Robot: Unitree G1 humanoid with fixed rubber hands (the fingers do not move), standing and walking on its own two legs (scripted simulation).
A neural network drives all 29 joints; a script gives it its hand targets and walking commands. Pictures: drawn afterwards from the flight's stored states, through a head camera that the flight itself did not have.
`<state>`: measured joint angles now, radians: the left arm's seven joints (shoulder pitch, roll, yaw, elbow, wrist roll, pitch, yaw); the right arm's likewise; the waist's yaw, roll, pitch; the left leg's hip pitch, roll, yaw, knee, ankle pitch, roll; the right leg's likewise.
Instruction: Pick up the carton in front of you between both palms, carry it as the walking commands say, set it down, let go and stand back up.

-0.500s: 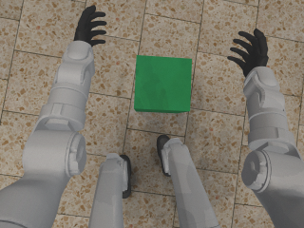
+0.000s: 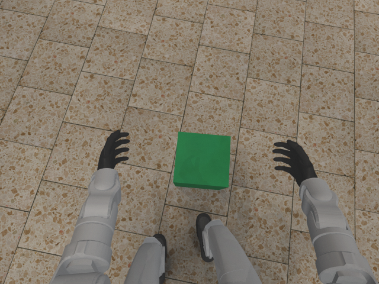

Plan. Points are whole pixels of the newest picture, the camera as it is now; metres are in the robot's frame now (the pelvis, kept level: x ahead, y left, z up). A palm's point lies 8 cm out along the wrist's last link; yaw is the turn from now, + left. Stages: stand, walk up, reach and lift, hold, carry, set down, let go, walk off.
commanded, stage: let go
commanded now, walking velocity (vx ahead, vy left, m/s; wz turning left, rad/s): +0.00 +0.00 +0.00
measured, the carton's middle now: (200, 163) +0.42 -0.10 -0.60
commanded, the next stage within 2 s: stand in 0.94 s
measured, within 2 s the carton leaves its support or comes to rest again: neither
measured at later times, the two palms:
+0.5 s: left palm (26, 243) +0.23 +0.26 -0.02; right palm (302, 231) +0.19 -0.20 -0.01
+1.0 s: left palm (21, 256) +0.21 +0.27 -0.02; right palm (315, 226) +0.20 -0.23 -0.02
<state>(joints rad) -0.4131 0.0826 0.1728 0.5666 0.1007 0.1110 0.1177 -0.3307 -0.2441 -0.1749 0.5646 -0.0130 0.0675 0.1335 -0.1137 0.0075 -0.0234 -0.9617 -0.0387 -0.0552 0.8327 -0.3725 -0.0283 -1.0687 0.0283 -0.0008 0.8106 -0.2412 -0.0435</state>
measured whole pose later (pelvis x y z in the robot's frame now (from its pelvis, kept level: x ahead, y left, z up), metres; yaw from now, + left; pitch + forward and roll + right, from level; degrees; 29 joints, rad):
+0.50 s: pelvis +0.04 +0.04 +0.05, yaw -2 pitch +2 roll -1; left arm 0.18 0.19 0.06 0.46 0.03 0.04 -0.02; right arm 0.23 -0.22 -0.03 0.42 0.02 0.05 0.08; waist -0.02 0.01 0.05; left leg -0.18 -0.03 -0.04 0.47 -0.33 0.03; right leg -0.28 0.03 0.03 0.43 -0.19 0.00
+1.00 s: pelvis +0.05 +0.03 +0.05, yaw -2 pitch -2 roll -1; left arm 0.20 0.22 0.02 0.55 0.03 0.07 0.00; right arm 0.21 -0.27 -0.04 0.46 -0.03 0.15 0.00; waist -0.01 0.03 0.03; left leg -0.11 -0.03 -0.04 0.51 -0.37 0.02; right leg -0.23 0.03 0.03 0.51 -0.25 0.00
